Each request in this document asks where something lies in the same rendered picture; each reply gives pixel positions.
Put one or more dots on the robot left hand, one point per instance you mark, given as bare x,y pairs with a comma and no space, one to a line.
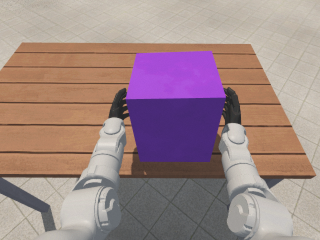
117,109

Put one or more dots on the robot right hand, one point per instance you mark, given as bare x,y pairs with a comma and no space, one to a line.
232,112

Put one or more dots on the table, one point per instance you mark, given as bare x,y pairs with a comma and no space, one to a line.
56,96

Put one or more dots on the robot left upper arm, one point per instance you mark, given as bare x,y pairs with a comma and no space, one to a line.
87,214

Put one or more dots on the robot right upper arm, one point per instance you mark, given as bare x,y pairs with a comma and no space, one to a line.
252,217

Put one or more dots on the carton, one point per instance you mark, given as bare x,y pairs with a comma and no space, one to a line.
175,102

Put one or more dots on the robot right forearm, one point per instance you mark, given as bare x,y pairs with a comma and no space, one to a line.
239,168

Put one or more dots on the robot left forearm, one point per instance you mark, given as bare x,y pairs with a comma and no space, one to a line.
106,160

